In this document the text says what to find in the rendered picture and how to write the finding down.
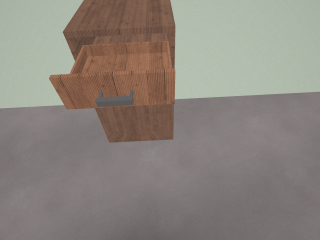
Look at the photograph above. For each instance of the cabinet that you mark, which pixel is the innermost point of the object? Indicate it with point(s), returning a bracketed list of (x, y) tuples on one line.
[(99, 22)]

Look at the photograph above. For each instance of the drawer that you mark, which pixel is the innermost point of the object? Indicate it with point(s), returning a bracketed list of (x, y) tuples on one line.
[(116, 69)]

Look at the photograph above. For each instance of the handle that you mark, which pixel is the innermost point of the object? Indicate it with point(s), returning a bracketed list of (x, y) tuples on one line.
[(114, 100)]

